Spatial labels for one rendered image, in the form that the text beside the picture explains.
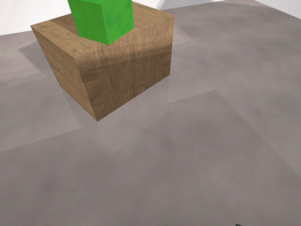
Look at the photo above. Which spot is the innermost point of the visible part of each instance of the carton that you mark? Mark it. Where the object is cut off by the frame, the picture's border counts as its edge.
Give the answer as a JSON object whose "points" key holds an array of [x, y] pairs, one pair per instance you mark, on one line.
{"points": [[103, 21]]}

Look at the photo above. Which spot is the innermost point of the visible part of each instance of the pedestal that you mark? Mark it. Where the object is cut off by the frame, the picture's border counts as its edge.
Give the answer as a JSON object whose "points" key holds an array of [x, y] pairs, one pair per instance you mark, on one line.
{"points": [[101, 77]]}

